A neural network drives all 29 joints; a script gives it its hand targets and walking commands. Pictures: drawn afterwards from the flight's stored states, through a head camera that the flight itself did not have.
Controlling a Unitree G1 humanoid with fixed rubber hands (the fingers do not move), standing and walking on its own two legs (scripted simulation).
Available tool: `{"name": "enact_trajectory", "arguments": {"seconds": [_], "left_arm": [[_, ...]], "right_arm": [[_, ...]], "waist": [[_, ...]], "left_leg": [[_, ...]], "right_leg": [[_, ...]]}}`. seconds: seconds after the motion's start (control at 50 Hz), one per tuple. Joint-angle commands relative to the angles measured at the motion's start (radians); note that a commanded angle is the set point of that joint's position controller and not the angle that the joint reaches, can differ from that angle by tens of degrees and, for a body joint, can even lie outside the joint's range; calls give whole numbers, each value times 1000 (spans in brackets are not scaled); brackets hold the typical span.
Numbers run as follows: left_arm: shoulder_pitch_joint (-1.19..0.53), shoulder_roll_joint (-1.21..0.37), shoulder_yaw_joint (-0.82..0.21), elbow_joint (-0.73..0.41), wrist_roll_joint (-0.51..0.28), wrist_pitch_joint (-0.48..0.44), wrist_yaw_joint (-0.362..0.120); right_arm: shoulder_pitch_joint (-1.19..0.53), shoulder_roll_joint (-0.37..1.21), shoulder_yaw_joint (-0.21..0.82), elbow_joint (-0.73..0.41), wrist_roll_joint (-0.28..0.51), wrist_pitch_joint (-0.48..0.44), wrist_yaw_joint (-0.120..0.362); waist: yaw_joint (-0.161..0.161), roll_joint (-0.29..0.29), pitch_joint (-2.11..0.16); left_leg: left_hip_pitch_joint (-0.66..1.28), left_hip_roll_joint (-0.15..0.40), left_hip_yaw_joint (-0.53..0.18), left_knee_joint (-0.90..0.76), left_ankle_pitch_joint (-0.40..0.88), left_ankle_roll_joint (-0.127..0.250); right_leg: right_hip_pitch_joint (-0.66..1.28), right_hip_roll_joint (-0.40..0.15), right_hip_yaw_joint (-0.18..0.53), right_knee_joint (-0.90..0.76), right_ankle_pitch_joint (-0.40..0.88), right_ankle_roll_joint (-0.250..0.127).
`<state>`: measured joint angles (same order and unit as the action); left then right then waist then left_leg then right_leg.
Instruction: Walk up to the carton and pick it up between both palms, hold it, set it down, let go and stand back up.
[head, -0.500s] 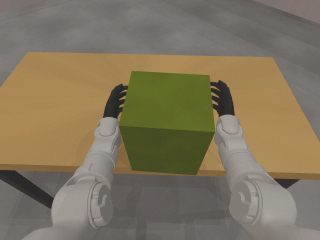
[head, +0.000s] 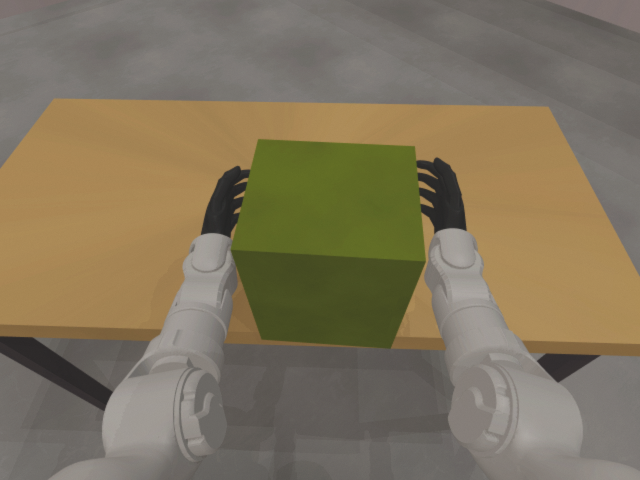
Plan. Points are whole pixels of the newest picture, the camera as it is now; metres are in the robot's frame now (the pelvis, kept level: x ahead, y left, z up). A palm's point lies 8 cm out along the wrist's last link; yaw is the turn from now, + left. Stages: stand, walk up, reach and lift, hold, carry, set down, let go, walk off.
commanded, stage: reach and lift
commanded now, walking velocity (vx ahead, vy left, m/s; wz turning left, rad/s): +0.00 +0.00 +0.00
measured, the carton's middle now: (330, 253) +0.41 +0.02 +0.03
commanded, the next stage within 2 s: none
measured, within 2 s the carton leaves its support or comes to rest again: leaves its support in 0.48 s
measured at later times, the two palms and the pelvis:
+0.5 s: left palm (219, 236) +0.40 +0.16 +0.08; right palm (450, 228) +0.41 -0.12 +0.09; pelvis -0.01 +0.00 +0.00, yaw +0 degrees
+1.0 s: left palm (214, 258) +0.36 +0.16 +0.08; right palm (455, 241) +0.38 -0.12 +0.10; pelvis -0.03 +0.00 +0.00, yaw +0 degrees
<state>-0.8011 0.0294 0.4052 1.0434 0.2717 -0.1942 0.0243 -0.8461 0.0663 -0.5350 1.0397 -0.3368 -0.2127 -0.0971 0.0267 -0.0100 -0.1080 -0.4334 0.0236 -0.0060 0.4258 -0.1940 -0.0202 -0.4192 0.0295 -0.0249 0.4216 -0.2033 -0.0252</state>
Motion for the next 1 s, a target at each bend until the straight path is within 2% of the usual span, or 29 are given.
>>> {"name": "enact_trajectory", "arguments": {"seconds": [0.0,0.04,0.08,0.1,0.18,0.2,0.22,0.24,0.26,0.28,0.34,0.38,0.42,0.44,0.48,0.5,0.52,0.54,0.56,0.6,0.64,0.68,0.72,0.76,0.78,0.84,0.9,0.94,0.98], "left_arm": [[-416,-501,-154,-88,39,4,-87],[-403,-503,-158,-100,46,3,-85],[-397,-525,-140,-60,57,4,-85],[-396,-533,-174,-120,43,-10,-79],[-417,-543,-170,-107,48,-13,-76],[-392,-543,-177,-80,43,-7,-80],[-419,-571,-217,-146,30,-24,-73],[-428,-555,-193,-93,45,-19,-73],[-452,-562,-225,-156,30,-28,-64],[-422,-578,-219,-152,42,-34,-61],[-527,-567,-233,-176,26,-59,-59],[-518,-583,-239,-161,26,-77,-63],[-554,-605,-272,-190,19,-106,-49],[-549,-623,-301,-168,14,-104,-45],[-577,-607,-273,-148,24,-118,-46],[-594,-603,-266,-166,24,-139,-40],[-634,-585,-273,-181,28,-141,-38],[-614,-581,-292,-222,25,-174,-39],[-630,-587,-282,-217,43,-175,-36],[-655,-612,-275,-214,58,-194,-30],[-660,-580,-258,-161,62,-186,-28],[-669,-562,-246,-166,73,-171,-39],[-654,-579,-272,-207,62,-126,-28],[-732,-541,-243,-222,50,-125,-23],[-775,-540,-258,-265,36,-138,-16],[-746,-555,-296,-224,19,-108,-13],[-783,-553,-307,-233,-2,-81,-5],[-801,-580,-334,-283,-12,-60,0],[-788,-562,-345,-299,-48,-32,4]], "right_arm": [[-383,585,284,-55,-65,-31,157],[-370,581,282,-41,-51,-32,151],[-413,583,276,-64,-65,-41,155],[-376,602,325,-72,-48,-50,153],[-404,596,301,-74,-64,-67,146],[-396,573,286,-46,-67,-65,148],[-401,584,340,-59,-45,-83,147],[-419,578,314,-74,-56,-93,143],[-425,589,315,-62,-48,-98,143],[-423,612,356,-79,-44,-113,143],[-457,591,345,-52,-66,-139,136],[-470,603,383,-83,-65,-162,130],[-492,591,369,-63,-78,-195,127],[-488,570,339,-46,-90,-211,127],[-508,543,321,-30,-106,-228,130],[-535,548,342,-52,-103,-251,131],[-511,557,335,-9,-121,-248,128],[-533,570,383,-59,-85,-282,128],[-516,549,358,-1,-116,-285,129],[-505,533,354,70,-122,-304,133],[-479,512,324,137,-144,-286,125],[-454,486,321,158,-134,-274,125],[-439,505,324,152,-140,-220,131],[-521,487,296,90,-141,-220,136],[-538,488,316,37,-115,-240,140],[-545,484,331,43,-134,-214,134],[-530,478,291,103,-126,-181,154],[-553,479,317,71,-108,-173,144],[-539,487,342,20,-82,-135,147]], "waist": [[-3,-5,-509],[-21,27,-499],[-11,2,-484],[-2,18,-560],[-8,12,-549],[-27,2,-520],[-17,33,-599],[-21,29,-603],[-12,39,-619],[12,49,-651],[-13,30,-657],[13,14,-675],[5,30,-689],[-34,51,-722],[-32,15,-674],[4,6,-713],[-7,-4,-699],[35,22,-731],[12,26,-698],[27,27,-651],[14,19,-578],[-2,-5,-494],[10,15,-494],[20,-13,-538],[45,9,-635],[12,-23,-626],[-3,23,-585],[0,31,-626],[18,-11,-646]], "left_leg": [[186,-38,121,-71,415,-7],[181,-38,113,-85,406,-10],[174,-34,121,-86,397,-4],[185,-36,124,-73,458,-12],[182,-33,109,-77,460,-22],[241,-23,103,-73,496,-28],[266,-27,117,-52,534,-34],[260,-17,104,-39,544,-33],[257,-21,108,-42,525,-36],[271,-14,104,-44,524,-30],[289,-13,117,-36,565,-38],[230,-25,124,-35,532,-30],[255,-12,116,-30,598,-52],[297,-6,110,-26,586,-58],[313,4,117,-35,550,-50],[317,6,130,-26,558,-46],[319,10,130,-38,525,-42],[294,0,146,-25,541,-51],[305,9,135,-32,542,-50],[321,13,135,-40,547,-56],[329,15,135,-61,477,-56],[337,6,146,-96,380,-33],[345,13,141,-110,341,-41],[301,2,146,-125,235,-25],[290,1,161,-104,246,-32],[272,-9,133,-115,227,-26],[307,1,130,-112,226,-30],[354,8,124,-99,273,-40],[334,-1,130,-99,240,-27]], "right_leg": [[617,-27,-15,-12,669,70],[621,-31,-11,-8,683,72],[605,-37,-22,-10,672,80],[656,-24,-20,4,739,79],[613,-23,-23,-6,701,74],[574,-18,-38,-25,686,72],[580,-15,-37,-18,720,64],[554,-10,-43,-24,697,60],[559,-13,-36,-28,667,62],[559,-13,-27,-16,690,60],[563,-21,-42,-13,721,70],[619,-26,-25,-6,763,73],[582,-13,-41,0,763,64],[530,-10,-52,-24,708,65],[489,-9,-64,-48,624,60],[471,-7,-57,-42,648,61],[479,-7,-59,-48,615,65],[543,-17,-40,-36,647,59],[498,-14,-49,-39,629,60],[454,-15,-62,-55,562,55],[404,-8,-60,-78,470,54],[418,-21,-58,-102,415,61],[398,-13,-61,-117,323,49],[383,-16,-40,-132,212,42],[403,-21,-32,-113,237,43],[420,-17,-41,-104,259,45],[344,-14,-60,-108,207,35],[344,-5,-74,-109,203,31],[369,-6,-55,-114,198,26]]}}
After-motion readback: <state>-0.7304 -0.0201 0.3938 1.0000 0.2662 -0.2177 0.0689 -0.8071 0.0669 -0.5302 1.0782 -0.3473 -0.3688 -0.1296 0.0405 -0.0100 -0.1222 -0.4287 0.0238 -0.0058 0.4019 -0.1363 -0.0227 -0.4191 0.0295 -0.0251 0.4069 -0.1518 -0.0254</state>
